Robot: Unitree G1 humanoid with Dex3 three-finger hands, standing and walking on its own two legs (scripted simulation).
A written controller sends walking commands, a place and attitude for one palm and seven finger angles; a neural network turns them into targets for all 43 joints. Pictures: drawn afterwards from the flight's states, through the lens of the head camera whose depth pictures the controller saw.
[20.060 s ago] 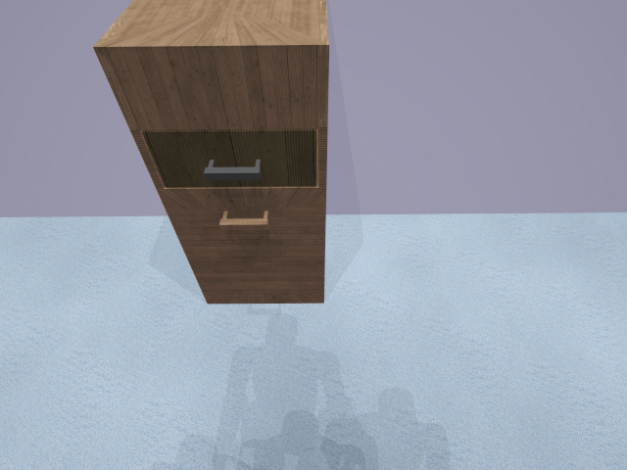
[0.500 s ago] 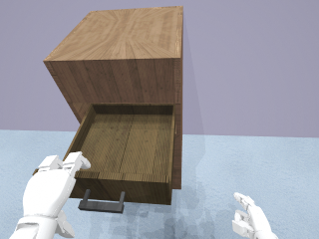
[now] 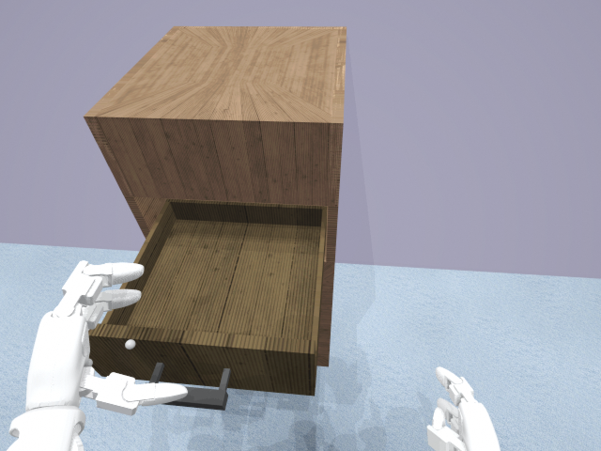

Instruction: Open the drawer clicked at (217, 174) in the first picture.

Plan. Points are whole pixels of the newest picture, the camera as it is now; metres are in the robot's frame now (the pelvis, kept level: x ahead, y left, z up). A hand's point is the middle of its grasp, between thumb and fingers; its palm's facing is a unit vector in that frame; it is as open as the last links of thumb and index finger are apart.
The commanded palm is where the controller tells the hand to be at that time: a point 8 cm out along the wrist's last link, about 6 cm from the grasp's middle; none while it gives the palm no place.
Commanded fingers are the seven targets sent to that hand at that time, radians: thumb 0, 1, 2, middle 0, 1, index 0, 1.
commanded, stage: draw the hand back to the body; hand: left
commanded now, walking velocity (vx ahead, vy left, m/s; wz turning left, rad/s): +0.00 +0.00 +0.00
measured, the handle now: (188, 383) +0.23 +0.21 -0.10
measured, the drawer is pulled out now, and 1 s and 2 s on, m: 0.30 0.30 0.30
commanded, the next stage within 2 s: step back with the hand held close in 0.76 s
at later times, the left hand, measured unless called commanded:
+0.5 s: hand (88, 334) +0.18 +0.23 +0.15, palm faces +0.40 -0.81 -0.43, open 9.1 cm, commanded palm +0.13 +0.27 +0.18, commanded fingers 0.00 0.83 0.87 -0.20 -0.34 -0.20 -0.34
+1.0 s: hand (81, 328) +0.19 +0.24 +0.16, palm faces +0.37 -0.80 -0.47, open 7.4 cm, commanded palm +0.12 +0.27 +0.18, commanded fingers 0.00 0.90 0.90 -0.20 -0.30 -0.20 -0.30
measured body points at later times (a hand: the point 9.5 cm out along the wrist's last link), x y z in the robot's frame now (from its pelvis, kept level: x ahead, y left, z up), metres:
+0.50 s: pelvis +0.00 -0.01 +0.01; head +0.00 -0.04 +0.45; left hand +0.16 +0.27 +0.18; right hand +0.21 -0.23 -0.08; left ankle -0.03 +0.10 -0.74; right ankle -0.03 -0.12 -0.74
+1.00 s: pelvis -0.01 -0.01 +0.01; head +0.01 -0.03 +0.45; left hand +0.16 +0.28 +0.18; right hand +0.18 -0.23 -0.08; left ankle -0.03 +0.10 -0.74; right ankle -0.03 -0.12 -0.74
